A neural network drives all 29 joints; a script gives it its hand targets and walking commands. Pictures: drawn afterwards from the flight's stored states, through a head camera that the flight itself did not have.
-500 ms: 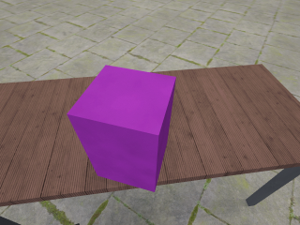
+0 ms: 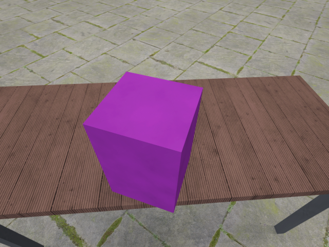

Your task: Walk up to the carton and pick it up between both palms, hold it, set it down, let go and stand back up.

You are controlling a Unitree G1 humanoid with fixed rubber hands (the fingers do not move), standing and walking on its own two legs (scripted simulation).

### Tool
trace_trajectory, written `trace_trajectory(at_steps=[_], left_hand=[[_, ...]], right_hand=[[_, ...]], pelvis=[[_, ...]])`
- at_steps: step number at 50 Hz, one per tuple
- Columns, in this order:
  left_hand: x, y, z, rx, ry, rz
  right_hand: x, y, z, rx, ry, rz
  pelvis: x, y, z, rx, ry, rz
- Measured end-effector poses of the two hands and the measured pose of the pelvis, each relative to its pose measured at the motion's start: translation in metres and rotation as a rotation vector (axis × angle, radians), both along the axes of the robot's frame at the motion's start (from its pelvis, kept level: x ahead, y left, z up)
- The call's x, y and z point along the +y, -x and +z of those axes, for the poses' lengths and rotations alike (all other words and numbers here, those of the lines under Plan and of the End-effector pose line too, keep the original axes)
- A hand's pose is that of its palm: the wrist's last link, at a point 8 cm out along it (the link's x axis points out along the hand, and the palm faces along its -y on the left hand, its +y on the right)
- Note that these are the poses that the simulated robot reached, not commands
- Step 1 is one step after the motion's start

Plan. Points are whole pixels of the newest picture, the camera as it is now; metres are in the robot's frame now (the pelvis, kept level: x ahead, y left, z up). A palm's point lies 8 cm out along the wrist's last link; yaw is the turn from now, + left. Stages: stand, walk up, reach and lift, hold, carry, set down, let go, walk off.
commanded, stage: walk up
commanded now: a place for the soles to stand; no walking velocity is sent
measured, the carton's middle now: (151, 146) +0.35 +0.05 +0.06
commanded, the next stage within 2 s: stand in 0.92 s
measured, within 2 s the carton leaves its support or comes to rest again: neither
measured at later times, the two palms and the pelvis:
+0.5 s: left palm out of the picture +0.07 +0.27 -0.12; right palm out of the picture +0.06 -0.22 -0.12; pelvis +0.01 +0.02 +0.01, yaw +3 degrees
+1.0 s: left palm out of the picture +0.05 +0.28 -0.13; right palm out of the picture +0.07 -0.21 -0.12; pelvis +0.01 +0.03 +0.00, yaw +4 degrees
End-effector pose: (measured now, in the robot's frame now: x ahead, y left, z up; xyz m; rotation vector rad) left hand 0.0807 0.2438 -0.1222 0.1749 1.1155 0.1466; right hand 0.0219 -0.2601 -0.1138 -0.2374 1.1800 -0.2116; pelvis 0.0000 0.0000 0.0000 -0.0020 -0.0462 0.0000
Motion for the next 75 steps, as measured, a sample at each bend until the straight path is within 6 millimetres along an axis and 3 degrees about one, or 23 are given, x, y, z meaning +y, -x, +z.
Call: trace_trajectory(at_steps=[16,28,49,51,54,57,60,65,71,75], left_hand=[[0.016,0.002,0.005,-0.002,-0.005,0.025],[0.029,0.013,0.002,0.027,-0.012,0.053],[0.035,0.039,-0.005,0.110,-0.002,0.103],[0.040,0.028,-0.010,0.162,-0.014,0.110],[0.046,-0.008,-0.013,0.163,-0.036,0.090],[0.043,-0.048,0.000,0.064,-0.042,0.048],[0.034,-0.072,0.022,-0.042,-0.034,0.003],[0.023,-0.065,0.036,-0.059,-0.005,-0.011],[0.025,-0.036,0.026,-0.015,0.014,0.026],[0.031,-0.031,0.030,-0.054,0.012,0.031]], right_hand=[[0.032,-0.022,-0.003,0.002,-0.050,0.043],[0.041,-0.042,-0.001,-0.022,-0.044,0.071],[0.049,-0.043,-0.004,0.012,-0.043,0.095],[0.049,-0.056,-0.013,0.006,-0.057,0.099],[0.054,-0.091,-0.022,-0.061,-0.085,0.109],[0.061,-0.124,-0.015,-0.181,-0.111,0.122],[0.067,-0.139,0.001,-0.278,-0.126,0.124],[0.068,-0.127,0.026,-0.321,-0.090,0.109],[0.069,-0.096,0.026,-0.281,-0.068,0.080],[0.078,-0.085,0.026,-0.285,-0.084,0.054]], pelvis=[[0.017,-0.007,0.006,0.004,0.003,0.032],[0.026,-0.010,0.006,-0.001,0.003,0.051],[0.032,-0.009,0.007,0.011,0.000,0.080],[0.030,-0.001,-0.002,0.031,-0.003,0.076],[0.027,0.012,-0.016,0.033,-0.001,0.066],[0.026,0.020,-0.021,0.006,0.007,0.050],[0.025,0.022,-0.016,-0.036,0.017,0.039],[0.021,0.015,-0.001,-0.060,0.001,0.027],[0.018,0.013,0.002,-0.063,0.000,0.015],[0.017,0.012,0.002,-0.063,-0.002,0.013]])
